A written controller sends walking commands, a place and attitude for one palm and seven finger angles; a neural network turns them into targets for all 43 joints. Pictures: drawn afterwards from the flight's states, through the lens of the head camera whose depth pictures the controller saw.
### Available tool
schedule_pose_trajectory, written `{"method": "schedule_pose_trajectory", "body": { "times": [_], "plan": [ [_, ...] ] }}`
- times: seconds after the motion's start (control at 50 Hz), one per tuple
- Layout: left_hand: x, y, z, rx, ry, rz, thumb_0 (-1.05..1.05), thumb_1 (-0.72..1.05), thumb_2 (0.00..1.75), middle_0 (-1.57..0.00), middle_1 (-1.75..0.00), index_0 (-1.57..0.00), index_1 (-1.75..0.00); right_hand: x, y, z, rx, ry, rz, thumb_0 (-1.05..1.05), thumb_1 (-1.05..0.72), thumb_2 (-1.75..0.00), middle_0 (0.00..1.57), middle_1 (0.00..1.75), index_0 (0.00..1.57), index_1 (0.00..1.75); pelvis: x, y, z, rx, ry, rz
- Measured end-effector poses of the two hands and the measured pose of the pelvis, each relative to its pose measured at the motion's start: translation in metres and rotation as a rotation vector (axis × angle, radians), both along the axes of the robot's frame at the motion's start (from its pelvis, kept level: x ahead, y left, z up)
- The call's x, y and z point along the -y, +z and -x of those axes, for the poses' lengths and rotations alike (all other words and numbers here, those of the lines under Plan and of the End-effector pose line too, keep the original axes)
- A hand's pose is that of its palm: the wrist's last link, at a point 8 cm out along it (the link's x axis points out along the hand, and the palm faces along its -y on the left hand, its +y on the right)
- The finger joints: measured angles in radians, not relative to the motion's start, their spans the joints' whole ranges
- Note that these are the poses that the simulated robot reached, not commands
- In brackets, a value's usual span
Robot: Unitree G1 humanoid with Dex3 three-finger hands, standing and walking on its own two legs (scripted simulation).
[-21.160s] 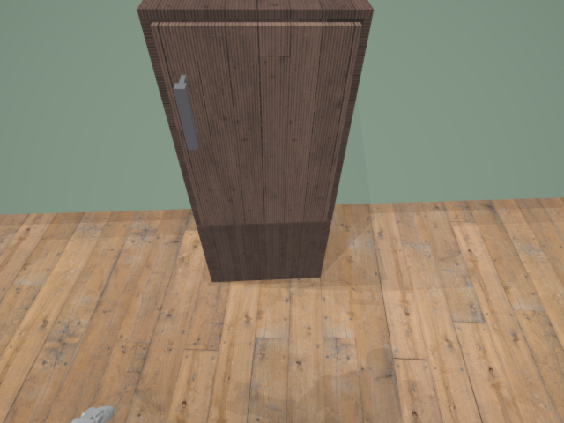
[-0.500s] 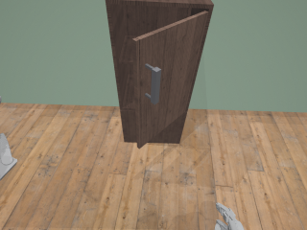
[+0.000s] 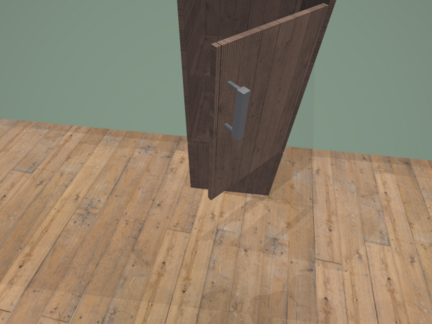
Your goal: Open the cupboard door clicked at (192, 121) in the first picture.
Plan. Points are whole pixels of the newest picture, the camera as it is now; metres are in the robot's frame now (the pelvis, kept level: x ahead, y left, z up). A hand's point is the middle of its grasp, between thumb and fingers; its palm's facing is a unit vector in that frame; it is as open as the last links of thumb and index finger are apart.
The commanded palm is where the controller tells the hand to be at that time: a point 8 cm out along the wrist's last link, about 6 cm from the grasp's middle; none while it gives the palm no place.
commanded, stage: let the arm hang, fingers relaxed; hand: left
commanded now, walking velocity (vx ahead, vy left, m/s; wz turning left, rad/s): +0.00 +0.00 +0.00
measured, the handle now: (234, 111) +0.60 +0.00 +0.05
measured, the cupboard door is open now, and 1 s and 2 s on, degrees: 46 46 46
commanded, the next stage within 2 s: look to check the result in 0.62 s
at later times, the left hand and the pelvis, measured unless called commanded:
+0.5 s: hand out of the picture +0.00 +0.17 -0.17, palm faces +0.02 -0.99 -0.16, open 7.3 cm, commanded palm none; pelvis +0.01 +0.02 +0.00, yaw -2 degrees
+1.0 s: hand out of the picture +0.01 +0.17 -0.17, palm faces +0.02 -0.99 -0.16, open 7.3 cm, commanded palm none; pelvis +0.02 +0.02 +0.00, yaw -2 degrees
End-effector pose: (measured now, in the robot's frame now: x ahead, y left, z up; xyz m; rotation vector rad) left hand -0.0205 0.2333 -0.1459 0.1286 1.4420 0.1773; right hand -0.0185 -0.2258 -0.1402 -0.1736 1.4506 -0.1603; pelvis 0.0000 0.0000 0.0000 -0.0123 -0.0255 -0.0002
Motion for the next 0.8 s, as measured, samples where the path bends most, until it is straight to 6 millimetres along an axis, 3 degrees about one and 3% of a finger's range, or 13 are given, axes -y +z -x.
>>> {"method": "schedule_pose_trajectory", "body": {
  "times": [0.12, 0.28, 0.38, 0.62, 0.8],
  "plan": [
    [-0.002, 0.009, 0.017, -0.067, -0.005, -0.015, 0.00, 0.93, 0.90, -0.20, -0.30, -0.20, -0.30, -0.027, -0.009, 0.008, -0.013, -0.029, -0.070, 0.01, -0.91, -0.90, 0.20, 0.30, 0.19, 0.30, -0.007, 0.003, -0.002, 0.006, -0.014, -0.008],
    [0.009, 0.006, 0.002, -0.023, -0.014, 0.008, 0.01, 0.92, 0.90, -0.20, -0.30, -0.20, -0.30, -0.051, -0.014, 0.009, -0.003, -0.046, -0.120, 0.01, -0.91, -0.90, 0.20, 0.30, 0.20, 0.30, -0.012, 0.003, -0.004, 0.009, -0.024, -0.014],
    [0.017, 0.003, -0.011, 0.006, -0.028, 0.030, 0.01, 0.92, 0.90, -0.20, -0.30, -0.20, -0.30, -0.054, -0.014, 0.011, -0.002, -0.060, -0.113, 0.01, -0.91, -0.90, 0.20, 0.30, 0.20, 0.30, -0.015, 0.002, -0.005, 0.009, -0.029, -0.016],
    [0.012, 0.001, -0.013, -0.007, -0.017, 0.034, 0.01, 0.92, 0.90, -0.20, -0.30, -0.20, -0.30, -0.048, -0.010, 0.016, -0.030, -0.069, -0.081, 0.01, -0.91, -0.90, 0.20, 0.30, 0.19, 0.30, -0.018, 0.002, -0.010, 0.001, -0.028, -0.016],
    [0.010, 0.002, -0.015, -0.019, -0.018, 0.032, 0.01, 0.91, 0.90, -0.20, -0.30, -0.20, -0.30, -0.048, -0.010, 0.006, -0.022, -0.065, -0.077, 0.01, -0.91, -0.90, 0.20, 0.30, 0.19, 0.30, -0.020, 0.002, -0.015, -0.002, -0.030, -0.015]
  ]
}}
